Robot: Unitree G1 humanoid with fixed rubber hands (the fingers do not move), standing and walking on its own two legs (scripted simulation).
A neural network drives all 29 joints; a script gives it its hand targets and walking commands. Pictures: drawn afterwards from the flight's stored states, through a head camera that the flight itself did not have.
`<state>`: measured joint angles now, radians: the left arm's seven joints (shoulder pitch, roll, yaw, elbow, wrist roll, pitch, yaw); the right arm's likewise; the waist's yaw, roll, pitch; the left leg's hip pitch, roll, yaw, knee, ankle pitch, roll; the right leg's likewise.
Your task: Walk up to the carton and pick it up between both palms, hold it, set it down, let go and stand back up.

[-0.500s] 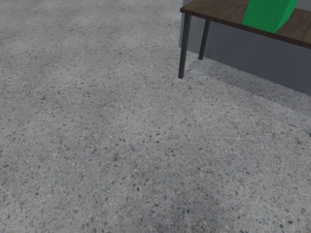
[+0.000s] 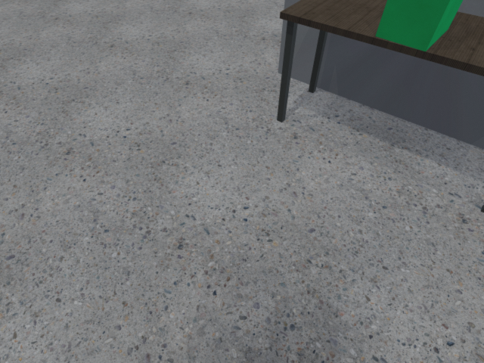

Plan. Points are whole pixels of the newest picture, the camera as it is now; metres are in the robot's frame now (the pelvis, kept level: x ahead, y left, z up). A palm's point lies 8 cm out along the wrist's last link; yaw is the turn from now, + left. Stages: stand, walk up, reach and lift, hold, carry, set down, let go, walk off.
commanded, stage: stand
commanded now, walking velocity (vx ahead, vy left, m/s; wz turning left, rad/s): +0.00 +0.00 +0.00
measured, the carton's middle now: out of the picture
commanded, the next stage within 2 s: walk up in 0.04 s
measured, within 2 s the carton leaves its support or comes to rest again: neither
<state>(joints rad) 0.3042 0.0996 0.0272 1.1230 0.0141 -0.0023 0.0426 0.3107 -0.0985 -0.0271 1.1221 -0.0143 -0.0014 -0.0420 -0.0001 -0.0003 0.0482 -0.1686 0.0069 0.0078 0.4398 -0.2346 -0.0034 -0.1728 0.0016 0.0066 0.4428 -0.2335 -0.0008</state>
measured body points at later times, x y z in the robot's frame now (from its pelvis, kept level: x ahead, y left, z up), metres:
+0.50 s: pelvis +0.02 -0.05 +0.00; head +0.02 -0.05 +0.45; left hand +0.14 +0.20 -0.14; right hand -0.05 -0.31 -0.15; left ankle +0.00 +0.13 -0.74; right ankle +0.04 -0.21 -0.65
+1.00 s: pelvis +0.24 -0.24 -0.01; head +0.26 -0.29 +0.44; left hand +0.13 -0.02 -0.12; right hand +0.30 -0.52 -0.16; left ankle +0.38 -0.13 -0.64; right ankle +0.06 -0.24 -0.74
